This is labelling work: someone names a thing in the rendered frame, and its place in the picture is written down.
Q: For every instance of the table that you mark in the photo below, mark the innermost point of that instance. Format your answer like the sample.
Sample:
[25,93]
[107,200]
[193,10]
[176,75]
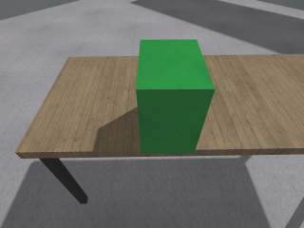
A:
[91,111]

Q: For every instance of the carton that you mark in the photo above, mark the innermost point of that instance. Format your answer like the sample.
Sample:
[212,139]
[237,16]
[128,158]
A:
[174,91]

